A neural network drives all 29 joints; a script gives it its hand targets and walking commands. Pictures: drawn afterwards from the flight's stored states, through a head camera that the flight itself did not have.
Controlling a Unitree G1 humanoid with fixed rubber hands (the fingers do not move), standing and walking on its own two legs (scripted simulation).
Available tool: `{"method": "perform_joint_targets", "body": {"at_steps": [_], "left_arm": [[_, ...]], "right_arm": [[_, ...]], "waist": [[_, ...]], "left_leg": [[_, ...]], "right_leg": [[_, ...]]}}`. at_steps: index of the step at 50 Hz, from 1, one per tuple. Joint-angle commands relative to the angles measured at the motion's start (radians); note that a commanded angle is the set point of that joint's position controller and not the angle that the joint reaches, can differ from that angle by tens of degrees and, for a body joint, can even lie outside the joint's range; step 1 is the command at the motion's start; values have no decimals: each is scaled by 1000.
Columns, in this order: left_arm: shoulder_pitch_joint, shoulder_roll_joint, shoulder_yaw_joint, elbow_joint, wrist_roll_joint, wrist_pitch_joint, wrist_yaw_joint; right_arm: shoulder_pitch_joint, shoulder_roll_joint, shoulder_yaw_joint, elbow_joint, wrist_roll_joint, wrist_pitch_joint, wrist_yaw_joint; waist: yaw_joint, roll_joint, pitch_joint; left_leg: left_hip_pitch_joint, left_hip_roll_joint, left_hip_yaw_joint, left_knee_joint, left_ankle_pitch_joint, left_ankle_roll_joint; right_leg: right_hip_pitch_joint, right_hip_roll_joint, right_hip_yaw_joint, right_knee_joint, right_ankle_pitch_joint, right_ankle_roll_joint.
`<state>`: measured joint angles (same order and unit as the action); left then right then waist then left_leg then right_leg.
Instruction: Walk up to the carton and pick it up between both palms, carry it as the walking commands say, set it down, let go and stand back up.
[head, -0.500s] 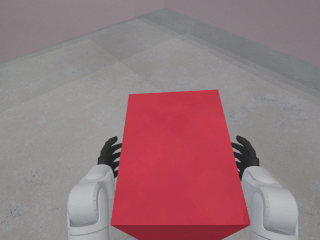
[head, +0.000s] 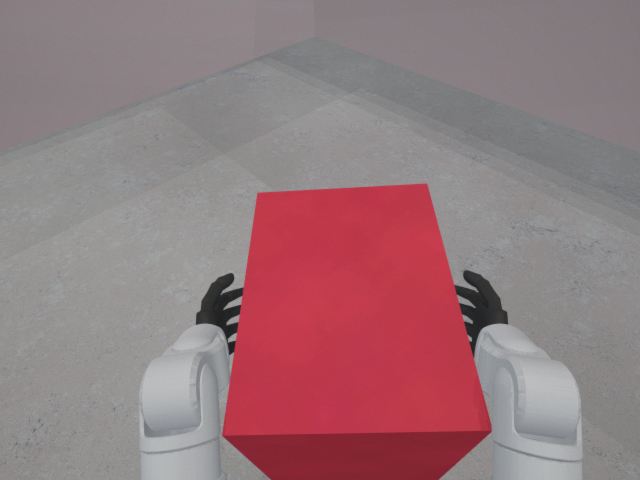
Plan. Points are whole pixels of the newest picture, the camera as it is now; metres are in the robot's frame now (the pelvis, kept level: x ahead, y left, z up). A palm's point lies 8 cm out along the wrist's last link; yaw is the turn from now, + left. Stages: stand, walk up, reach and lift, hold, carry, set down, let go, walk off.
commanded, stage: carry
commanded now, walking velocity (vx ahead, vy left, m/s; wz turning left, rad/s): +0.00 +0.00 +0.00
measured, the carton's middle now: (348, 341) +0.30 +0.00 +0.01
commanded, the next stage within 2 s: none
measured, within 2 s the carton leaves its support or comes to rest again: neither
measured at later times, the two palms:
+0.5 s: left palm (225, 327) +0.28 +0.15 +0.08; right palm (487, 322) +0.28 -0.16 +0.08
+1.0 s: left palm (216, 355) +0.24 +0.15 +0.09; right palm (498, 349) +0.24 -0.16 +0.09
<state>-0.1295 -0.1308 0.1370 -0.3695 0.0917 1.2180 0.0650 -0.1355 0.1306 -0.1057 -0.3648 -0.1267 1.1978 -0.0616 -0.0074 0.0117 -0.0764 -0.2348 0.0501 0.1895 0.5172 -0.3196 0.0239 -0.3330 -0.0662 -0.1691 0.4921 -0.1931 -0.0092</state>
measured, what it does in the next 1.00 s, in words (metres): stands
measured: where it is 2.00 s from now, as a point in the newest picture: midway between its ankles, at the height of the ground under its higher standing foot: outside the picture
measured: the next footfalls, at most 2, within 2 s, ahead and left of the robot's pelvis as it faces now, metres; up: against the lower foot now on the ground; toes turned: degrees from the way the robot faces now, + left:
none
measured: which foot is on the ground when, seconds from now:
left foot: down 0.00-1.00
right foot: down 0.00-1.00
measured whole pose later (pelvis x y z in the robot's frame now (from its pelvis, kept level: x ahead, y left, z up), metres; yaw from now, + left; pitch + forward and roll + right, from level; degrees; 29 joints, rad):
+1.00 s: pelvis -0.02 -0.01 +0.00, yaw +1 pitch +2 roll +0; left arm -0.14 -0.13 0.14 -0.32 0.11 1.23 0.06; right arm -0.14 0.13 -0.12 -0.31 -0.11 1.20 -0.07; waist 0.00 0.00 -0.11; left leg -0.26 0.06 0.17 0.54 -0.31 0.01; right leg -0.35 -0.06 -0.19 0.50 -0.19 -0.03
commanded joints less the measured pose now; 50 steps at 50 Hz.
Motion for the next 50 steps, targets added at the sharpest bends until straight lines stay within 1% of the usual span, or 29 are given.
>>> {"method": "perform_joint_targets", "body": {"at_steps": [1, 3, 5, 7, 9, 16, 20, 29, 34, 42, 50], "left_arm": [[-454, -859, -701, -55, -375, -1, -260], [-465, -847, -693, -59, -372, -1, -255], [-451, -843, -691, -51, -367, 1, -250], [-452, -843, -693, -50, -364, 0, -247], [-464, -845, -697, -56, -367, -3, -247], [-478, -845, -711, -84, -380, -11, -245], [-470, -841, -712, -90, -379, -13, -243], [-467, -827, -705, -80, -369, -11, -240], [-475, -824, -703, -65, -367, -8, -240], [-495, -828, -702, -45, -367, -6, -240], [-507, -836, -703, -36, -369, -9, -239]], "right_arm": [[-449, 858, 731, -52, 382, 24, 239], [-433, 865, 717, -20, 385, 26, 238], [-406, 863, 705, 2, 386, 28, 237], [-398, 862, 697, 11, 386, 25, 236], [-405, 865, 696, 7, 388, 21, 235], [-406, 869, 699, -21, 390, 10, 226], [-400, 865, 701, -31, 389, 8, 223], [-409, 851, 700, -31, 389, 12, 224], [-415, 848, 693, -17, 388, 16, 225], [-433, 852, 682, 3, 386, 19, 226], [-446, 861, 677, 10, 386, 17, 224]], "waist": [[-4, -95, -266], [-1, -62, -284], [0, -32, -305], [1, -16, -308], [2, -11, -303], [3, -7, -312], [4, -8, -307], [7, -13, -254], [7, -8, -231], [7, -2, -210], [7, -3, -214]], "left_leg": [[72, 113, -100, -33, 219, -26], [89, 133, -102, -15, 398, -21], [110, 136, -97, 5, 510, -22], [117, 134, -92, 17, 547, -23], [117, 131, -89, 23, 549, -22], [117, 127, -93, 36, 524, -12], [107, 127, -97, 31, 485, -7], [61, 127, -112, -22, 298, -4], [40, 130, -119, -48, 236, -5], [12, 133, -130, -76, 163, -6], [-4, 135, -139, -88, 132, -6]], "right_leg": [[164, -179, 133, -56, 467, -20], [157, -150, 97, -4, 486, -9], [156, -139, 85, 32, 507, -6], [149, -134, 82, 48, 517, -6], [139, -130, 81, 55, 516, -9], [125, -119, 82, 68, 484, -21], [122, -115, 83, 63, 444, -27], [101, -114, 96, 1, 264, -31], [92, -113, 100, -29, 184, -31], [81, -112, 103, -64, 96, -29], [80, -115, 106, -81, 59, -28]]}}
